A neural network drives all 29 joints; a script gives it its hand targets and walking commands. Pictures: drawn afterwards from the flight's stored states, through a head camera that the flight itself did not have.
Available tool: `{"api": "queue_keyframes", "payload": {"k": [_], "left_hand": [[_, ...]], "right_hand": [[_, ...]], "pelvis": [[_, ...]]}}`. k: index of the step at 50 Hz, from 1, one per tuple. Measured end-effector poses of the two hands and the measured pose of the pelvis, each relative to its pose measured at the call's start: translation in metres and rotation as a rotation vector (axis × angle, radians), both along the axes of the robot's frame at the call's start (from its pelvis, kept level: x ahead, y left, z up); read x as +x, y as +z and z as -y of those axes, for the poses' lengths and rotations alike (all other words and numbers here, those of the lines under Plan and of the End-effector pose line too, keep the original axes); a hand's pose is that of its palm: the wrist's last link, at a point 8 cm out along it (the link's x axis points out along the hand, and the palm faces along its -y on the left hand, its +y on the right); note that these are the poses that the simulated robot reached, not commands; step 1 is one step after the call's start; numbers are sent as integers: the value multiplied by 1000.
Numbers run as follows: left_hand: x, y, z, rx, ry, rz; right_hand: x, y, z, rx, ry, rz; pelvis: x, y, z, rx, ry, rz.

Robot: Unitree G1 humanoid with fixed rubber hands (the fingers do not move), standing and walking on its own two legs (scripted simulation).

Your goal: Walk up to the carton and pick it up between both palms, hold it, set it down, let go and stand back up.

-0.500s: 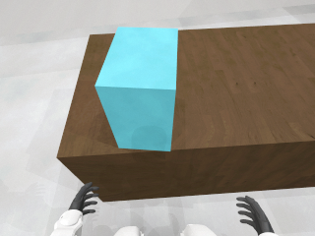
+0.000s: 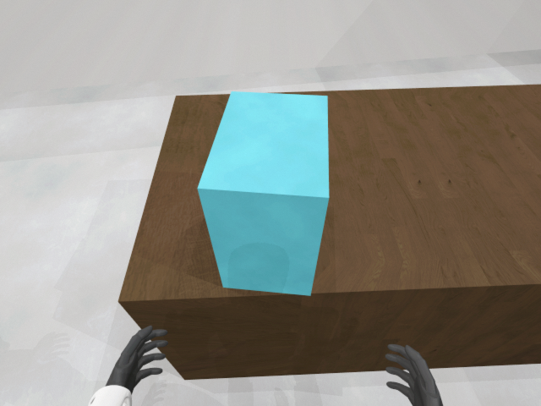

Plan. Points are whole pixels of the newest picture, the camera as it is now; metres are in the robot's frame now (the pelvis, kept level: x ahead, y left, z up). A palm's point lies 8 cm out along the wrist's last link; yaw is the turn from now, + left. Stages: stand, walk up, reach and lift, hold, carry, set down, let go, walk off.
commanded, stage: reach and lift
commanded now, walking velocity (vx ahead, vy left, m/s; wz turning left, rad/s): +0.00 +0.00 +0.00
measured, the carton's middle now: (272, 197) +0.47 +0.04 +0.00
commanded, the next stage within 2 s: none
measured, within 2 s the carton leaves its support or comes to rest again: neither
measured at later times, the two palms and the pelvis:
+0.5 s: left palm (121, 367) +0.17 +0.25 -0.03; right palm (401, 370) +0.18 -0.16 -0.04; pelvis +0.01 +0.01 +0.00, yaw +2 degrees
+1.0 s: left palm (123, 321) +0.22 +0.25 +0.01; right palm (390, 320) +0.24 -0.14 +0.00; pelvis +0.01 +0.00 +0.00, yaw +2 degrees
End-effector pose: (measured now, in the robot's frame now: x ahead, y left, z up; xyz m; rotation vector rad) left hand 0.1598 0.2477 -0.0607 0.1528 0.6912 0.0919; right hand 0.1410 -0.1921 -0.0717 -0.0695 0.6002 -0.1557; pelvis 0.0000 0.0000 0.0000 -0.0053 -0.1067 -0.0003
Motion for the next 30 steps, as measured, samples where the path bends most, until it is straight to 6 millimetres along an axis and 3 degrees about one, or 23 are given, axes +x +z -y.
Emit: {"api": "queue_keyframes", "payload": {"k": [14,30], "left_hand": [[8,5,0,-75,-20,172],[17,35,-2,-93,-46,324]], "right_hand": [[22,22,-9,-4,-23,131],[49,40,-47,89,-35,287]], "pelvis": [[12,0,-6,-13,8,-4],[11,-3,-7,-20,28,9]]}}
